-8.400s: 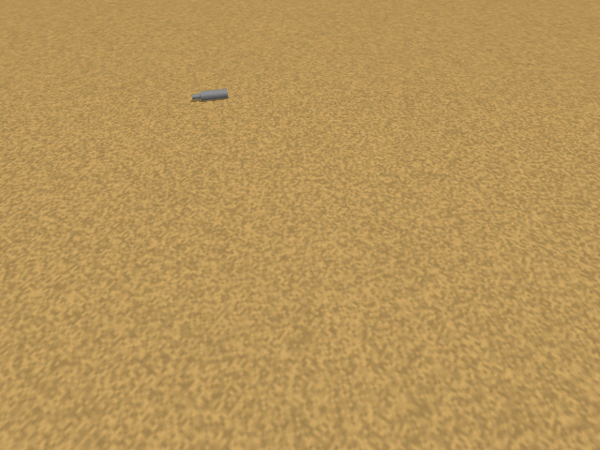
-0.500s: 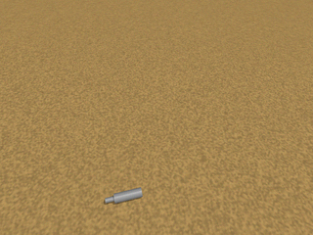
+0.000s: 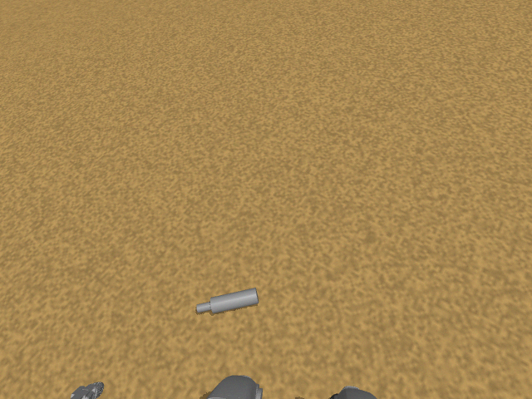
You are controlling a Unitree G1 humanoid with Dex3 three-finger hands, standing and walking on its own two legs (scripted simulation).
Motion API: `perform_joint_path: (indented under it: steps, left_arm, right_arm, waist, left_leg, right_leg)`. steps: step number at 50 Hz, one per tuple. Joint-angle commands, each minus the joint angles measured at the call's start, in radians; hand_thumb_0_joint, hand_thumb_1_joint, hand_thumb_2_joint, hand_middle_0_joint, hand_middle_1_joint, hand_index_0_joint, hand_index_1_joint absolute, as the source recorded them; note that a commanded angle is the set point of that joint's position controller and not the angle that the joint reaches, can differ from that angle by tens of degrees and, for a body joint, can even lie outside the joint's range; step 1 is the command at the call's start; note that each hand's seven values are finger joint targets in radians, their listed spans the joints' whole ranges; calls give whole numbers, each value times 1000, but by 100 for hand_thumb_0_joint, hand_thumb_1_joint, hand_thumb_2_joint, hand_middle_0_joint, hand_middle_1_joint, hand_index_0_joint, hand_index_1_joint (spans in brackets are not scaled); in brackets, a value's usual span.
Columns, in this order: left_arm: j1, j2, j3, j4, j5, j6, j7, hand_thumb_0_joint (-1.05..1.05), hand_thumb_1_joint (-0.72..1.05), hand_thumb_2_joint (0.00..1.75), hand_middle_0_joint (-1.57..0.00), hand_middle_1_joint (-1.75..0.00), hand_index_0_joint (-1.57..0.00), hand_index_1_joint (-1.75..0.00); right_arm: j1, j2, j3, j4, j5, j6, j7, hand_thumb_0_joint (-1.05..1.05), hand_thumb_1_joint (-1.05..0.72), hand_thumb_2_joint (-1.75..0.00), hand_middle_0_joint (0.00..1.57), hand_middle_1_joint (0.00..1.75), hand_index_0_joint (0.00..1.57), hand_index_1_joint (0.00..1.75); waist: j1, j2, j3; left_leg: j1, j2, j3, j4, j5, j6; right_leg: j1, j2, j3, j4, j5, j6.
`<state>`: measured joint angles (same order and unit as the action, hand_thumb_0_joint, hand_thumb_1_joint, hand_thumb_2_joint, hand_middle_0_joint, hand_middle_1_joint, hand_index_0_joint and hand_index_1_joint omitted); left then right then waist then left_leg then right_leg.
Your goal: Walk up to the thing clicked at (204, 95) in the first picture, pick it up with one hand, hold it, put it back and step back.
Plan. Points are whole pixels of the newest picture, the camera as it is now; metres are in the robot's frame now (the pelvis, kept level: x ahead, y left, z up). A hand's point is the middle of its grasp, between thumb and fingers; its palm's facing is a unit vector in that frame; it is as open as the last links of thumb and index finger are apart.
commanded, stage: walk up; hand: left
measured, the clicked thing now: (227, 302) +0.49 +0.24 -0.73
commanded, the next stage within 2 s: none
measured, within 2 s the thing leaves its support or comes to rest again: neither
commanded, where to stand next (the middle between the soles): +0.07 +0.03 m, yaw -2 degrees
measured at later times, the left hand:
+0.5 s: hand out of the picture +0.04 +0.34 -0.17, palm faces +0.03 -0.93 -0.36, open 7.4 cm
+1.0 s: hand out of the picture +0.13 +0.30 -0.15, palm faces -0.02 -0.91 -0.42, open 7.4 cm
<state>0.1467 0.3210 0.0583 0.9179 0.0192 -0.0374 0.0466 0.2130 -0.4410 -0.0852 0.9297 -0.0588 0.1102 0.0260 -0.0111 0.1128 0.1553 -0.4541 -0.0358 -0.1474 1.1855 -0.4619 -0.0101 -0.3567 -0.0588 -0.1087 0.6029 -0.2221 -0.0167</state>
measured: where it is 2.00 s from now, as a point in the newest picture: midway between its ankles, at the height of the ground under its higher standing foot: outside the picture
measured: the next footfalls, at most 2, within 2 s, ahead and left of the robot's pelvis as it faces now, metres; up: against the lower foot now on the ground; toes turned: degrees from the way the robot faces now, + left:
left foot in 0.22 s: +0.03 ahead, +0.20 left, +0.00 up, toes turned +4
right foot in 0.58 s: +0.05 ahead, -0.09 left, +0.00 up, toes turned -1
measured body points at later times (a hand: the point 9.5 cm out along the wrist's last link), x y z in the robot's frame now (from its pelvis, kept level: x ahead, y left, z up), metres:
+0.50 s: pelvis +0.01 +0.06 -0.01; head +0.04 +0.08 +0.43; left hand +0.04 +0.38 -0.15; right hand +0.11 -0.26 -0.11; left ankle -0.01 +0.19 -0.73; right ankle +0.01 -0.08 -0.71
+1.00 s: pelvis +0.02 +0.03 -0.02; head +0.07 +0.02 +0.43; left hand +0.13 +0.35 -0.13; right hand +0.11 -0.29 -0.14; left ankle +0.09 +0.15 -0.73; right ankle +0.01 -0.09 -0.72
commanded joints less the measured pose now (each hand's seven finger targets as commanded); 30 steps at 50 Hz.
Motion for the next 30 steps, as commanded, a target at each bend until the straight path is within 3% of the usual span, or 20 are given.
perform_joint_path:
  steps: [1,5,7,9,10,11,12,13,14,15,16,17,20,24,25,27,28,29,30]
  left_arm:
    - [184,377,109,-47,5,-27,47,0,90,90,-20,-30,-20,-30]
    - [47,377,104,-106,33,-30,16,0,90,90,-20,-30,-20,-30]
    - [-23,381,98,-120,37,-15,-5,0,90,90,-20,-30,-20,-30]
    - [-42,356,82,-114,15,8,-19,0,90,90,-20,-30,-20,-30]
    - [-22,313,66,-107,6,20,-21,0,90,90,-20,-30,-20,-30]
    - [6,258,47,-104,-6,27,-21,0,90,90,-20,-30,-20,-30]
    - [3,206,29,-116,-19,29,-19,0,90,90,-20,-30,-20,-30]
    - [-27,290,47,-95,-17,30,-5,0,90,90,-20,-30,-20,-30]
    - [-18,314,47,-68,-15,25,-5,0,90,90,-20,-30,-20,-30]
    - [19,315,48,-36,-23,23,-14,0,90,90,-20,-30,-20,-30]
    - [56,295,48,-16,-30,25,-22,0,90,90,-20,-30,-20,-30]
    - [97,298,48,-3,-31,31,-28,0,90,90,-20,-30,-20,-30]
    - [32,300,49,-24,-8,46,-41,0,90,90,-20,-30,-20,-30]
    - [0,313,61,-71,17,39,-59,0,90,90,-20,-30,-20,-30]
    - [0,308,60,-78,17,36,-62,0,90,90,-20,-30,-20,-30]
    - [17,298,63,-81,15,31,-70,0,90,90,-20,-30,-20,-30]
    - [30,287,60,-75,13,27,-72,0,90,90,-20,-30,-20,-30]
    - [77,271,60,-62,8,18,-71,0,90,90,-20,-30,-20,-30]
    - [152,281,64,-35,7,5,-65,0,90,90,-20,-30,-20,-30]
  right_arm:
    - [-7,-182,-55,-113,-8,-20,12,0,-90,-90,20,30,20,30]
    - [43,-162,-46,-77,26,-41,25,0,-90,-90,20,30,20,30]
    - [76,-167,-45,-48,46,-60,22,0,-90,-90,20,30,20,30]
    - [142,-160,-44,-9,51,-76,9,0,-90,-90,20,30,20,30]
    - [160,-166,-45,5,45,-87,-1,0,-90,-90,20,30,20,30]
    - [151,-202,-45,-3,33,-97,-11,0,-90,-90,20,30,20,30]
    - [91,-285,-50,-51,14,-108,-19,0,-90,-90,20,30,20,30]
    - [12,-338,-53,-79,28,-110,-21,0,-90,-90,20,30,20,30]
    - [-70,-324,-46,-88,34,-112,-25,0,-90,-90,20,30,20,30]
    - [-121,-256,-27,-92,34,-120,-30,0,-90,-90,20,30,20,30]
    - [-134,-231,-14,-93,30,-132,-38,0,-90,-90,20,30,20,30]
    - [-115,-237,-17,-91,32,-142,-40,0,-90,-90,20,30,20,30]
    - [-8,-284,-41,-58,33,-161,-50,0,-90,-90,20,30,20,30]
    - [101,-303,-61,-57,42,-174,-71,0,-90,-90,20,30,20,30]
    - [117,-298,-61,-60,43,-176,-75,0,-90,-90,20,30,20,30]
    - [117,-288,-58,-79,47,-179,-79,0,-90,-90,20,30,20,30]
    - [103,-279,-54,-88,47,-179,-78,0,-90,-90,20,30,20,30]
    - [66,-271,-48,-100,50,-175,-75,0,-90,-90,20,30,20,30]
    - [7,-242,-34,-122,56,-170,-70,0,-90,-90,20,30,20,30]
  waist:
    - [77,-217,-197]
    - [40,-361,-148]
    - [19,-402,-134]
    - [-22,-310,-143]
    - [-32,-211,-154]
    - [-33,-48,-144]
    - [-28,164,-109]
    - [-36,65,-75]
    - [-4,70,-39]
    - [29,7,-16]
    - [47,20,-38]
    - [50,38,-65]
    - [-13,71,-107]
    - [-41,69,-159]
    - [-44,67,-174]
    - [-39,86,-188]
    - [-29,82,-189]
    - [4,90,-203]
    - [58,22,-229]
  left_leg:
    - [-193,64,-60,-36,4,-9]
    - [-8,83,100,-271,-63,-5]
    - [137,62,168,-376,-52,8]
    - [271,24,242,-526,123,7]
    - [316,12,226,-583,163,1]
    - [283,83,64,-724,54,36]
    - [201,329,-392,-871,-28,132]
    - [23,409,-458,-907,-88,248]
    - [-63,420,-434,-893,-73,281]
    - [-50,342,-278,-830,37,234]
    - [32,288,-178,-771,175,195]
    - [130,270,-130,-742,278,174]
    - [257,325,-195,-722,311,207]
    - [417,390,-198,-645,591,255]
    - [447,386,-180,-618,686,254]
    - [436,372,-147,-590,735,244]
    - [409,346,-111,-565,737,225]
    - [372,312,-56,-512,690,195]
    - [267,238,46,-406,648,141]
  right_leg:
    - [323,-316,348,-184,73,-202]
    - [88,-245,220,-230,-274,-194]
    - [-55,-215,181,-198,-329,-169]
    - [-131,-175,132,-66,-313,-127]
    - [-163,-145,101,70,-289,-95]
    - [-199,-84,46,221,-289,-57]
    - [-311,45,68,380,-392,-4]
    - [-199,32,201,428,-405,-10]
    - [-121,1,195,436,-380,-10]
    - [-93,-8,204,415,-301,-7]
    - [-113,8,204,396,-251,-8]
    - [-157,23,197,382,-216,-9]
    - [-162,15,183,298,-284,1]
    - [-206,8,143,253,-326,-6]
    - [-202,10,137,221,-332,-10]
    - [-171,19,116,202,-308,-22]
    - [-124,30,101,147,-280,-29]
    - [-44,41,86,27,-194,-40]
    - [124,47,77,-102,-36,-51]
